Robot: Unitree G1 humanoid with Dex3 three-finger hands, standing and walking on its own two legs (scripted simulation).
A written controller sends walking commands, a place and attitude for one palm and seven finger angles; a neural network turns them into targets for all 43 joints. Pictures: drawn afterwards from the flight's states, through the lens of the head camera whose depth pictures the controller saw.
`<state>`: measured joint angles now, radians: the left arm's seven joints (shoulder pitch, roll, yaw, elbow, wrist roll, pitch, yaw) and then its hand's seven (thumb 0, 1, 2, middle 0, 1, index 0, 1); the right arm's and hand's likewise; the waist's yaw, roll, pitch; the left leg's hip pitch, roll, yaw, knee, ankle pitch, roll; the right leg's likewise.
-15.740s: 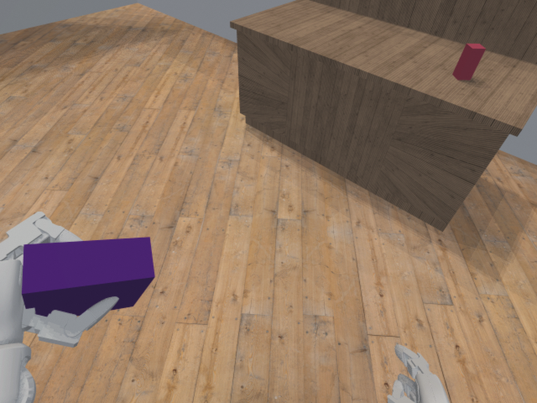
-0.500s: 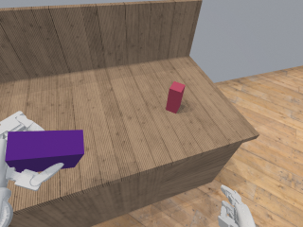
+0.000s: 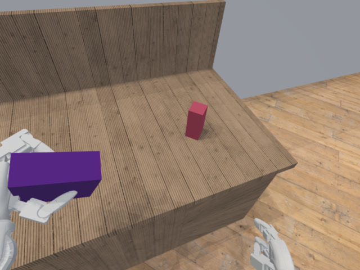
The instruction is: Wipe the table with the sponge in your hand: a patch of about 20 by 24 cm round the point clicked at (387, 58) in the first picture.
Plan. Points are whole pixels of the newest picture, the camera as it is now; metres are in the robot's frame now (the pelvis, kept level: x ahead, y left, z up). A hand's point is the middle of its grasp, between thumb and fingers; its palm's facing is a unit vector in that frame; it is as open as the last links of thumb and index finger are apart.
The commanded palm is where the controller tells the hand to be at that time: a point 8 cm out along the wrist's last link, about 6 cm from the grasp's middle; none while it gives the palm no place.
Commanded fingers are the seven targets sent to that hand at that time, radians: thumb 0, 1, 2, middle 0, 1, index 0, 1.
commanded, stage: shuffle to correct the standing spot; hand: left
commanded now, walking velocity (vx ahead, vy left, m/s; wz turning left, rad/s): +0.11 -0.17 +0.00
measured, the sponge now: (70, 178) +0.23 +0.21 +0.14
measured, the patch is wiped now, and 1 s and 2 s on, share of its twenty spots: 0.00 0.00 0.00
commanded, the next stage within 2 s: none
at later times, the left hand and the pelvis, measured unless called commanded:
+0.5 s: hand (84, 176) +0.23 +0.19 +0.15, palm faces +0.31 -0.88 -0.36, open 9.2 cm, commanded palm +0.18 +0.23 +0.18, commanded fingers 0.00 0.10 1.30 -1.20 -1.60 -1.20 -1.60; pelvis +0.01 -0.05 +0.00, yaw -1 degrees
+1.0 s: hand (88, 183) +0.22 +0.18 +0.15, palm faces +0.32 -0.87 -0.37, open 9.2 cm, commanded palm +0.17 +0.22 +0.18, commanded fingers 0.00 0.10 1.30 -1.20 -1.60 -1.20 -1.60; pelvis +0.01 -0.06 +0.00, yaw +0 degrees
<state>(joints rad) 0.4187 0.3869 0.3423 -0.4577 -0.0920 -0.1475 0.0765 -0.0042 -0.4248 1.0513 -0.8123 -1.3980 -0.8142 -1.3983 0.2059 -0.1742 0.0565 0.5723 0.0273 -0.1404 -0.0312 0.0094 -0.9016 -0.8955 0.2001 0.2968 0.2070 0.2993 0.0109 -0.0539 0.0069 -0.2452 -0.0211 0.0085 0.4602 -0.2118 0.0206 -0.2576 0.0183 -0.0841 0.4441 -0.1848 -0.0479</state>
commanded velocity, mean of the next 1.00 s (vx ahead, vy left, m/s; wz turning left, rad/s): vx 0.15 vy -0.13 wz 0.00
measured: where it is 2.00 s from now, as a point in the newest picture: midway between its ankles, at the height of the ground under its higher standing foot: outside the picture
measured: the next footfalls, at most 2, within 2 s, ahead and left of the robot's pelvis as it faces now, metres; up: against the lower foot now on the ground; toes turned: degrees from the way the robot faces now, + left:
none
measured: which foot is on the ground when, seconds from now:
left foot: down 0.00-1.00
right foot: down 0.00-1.00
